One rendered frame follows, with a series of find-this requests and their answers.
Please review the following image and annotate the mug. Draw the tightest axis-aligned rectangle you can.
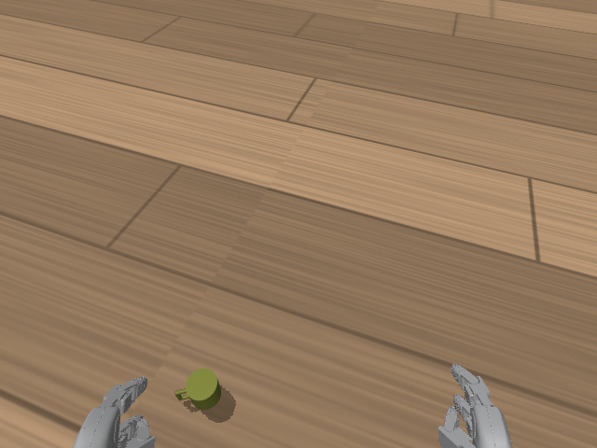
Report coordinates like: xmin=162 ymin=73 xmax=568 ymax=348
xmin=174 ymin=368 xmax=221 ymax=410

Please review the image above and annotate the left robot hand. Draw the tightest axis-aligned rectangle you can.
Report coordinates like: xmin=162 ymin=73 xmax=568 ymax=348
xmin=72 ymin=376 xmax=156 ymax=448

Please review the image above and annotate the right robot hand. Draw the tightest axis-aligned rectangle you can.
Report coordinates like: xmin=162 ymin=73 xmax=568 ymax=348
xmin=438 ymin=363 xmax=513 ymax=448

